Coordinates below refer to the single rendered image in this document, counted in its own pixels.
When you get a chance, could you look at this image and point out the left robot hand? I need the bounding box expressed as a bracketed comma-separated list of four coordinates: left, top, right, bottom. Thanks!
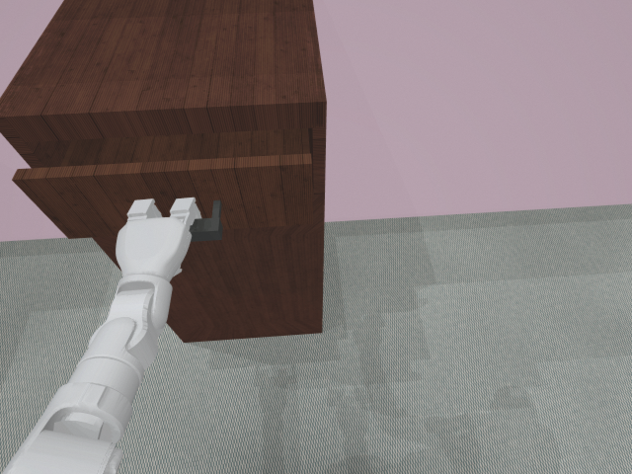
[116, 197, 201, 282]

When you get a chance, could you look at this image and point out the cabinet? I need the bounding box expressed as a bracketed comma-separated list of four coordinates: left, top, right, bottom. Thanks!
[0, 0, 327, 343]

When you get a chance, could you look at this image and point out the left robot upper arm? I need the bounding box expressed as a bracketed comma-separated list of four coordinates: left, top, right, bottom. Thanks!
[14, 430, 123, 474]

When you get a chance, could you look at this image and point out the handle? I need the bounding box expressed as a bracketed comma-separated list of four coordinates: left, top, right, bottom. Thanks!
[189, 200, 223, 242]

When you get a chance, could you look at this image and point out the left robot forearm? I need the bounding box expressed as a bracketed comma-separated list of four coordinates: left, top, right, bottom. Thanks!
[2, 274, 173, 474]

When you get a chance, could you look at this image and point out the drawer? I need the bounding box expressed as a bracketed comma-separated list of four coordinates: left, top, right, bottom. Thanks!
[12, 128, 313, 239]

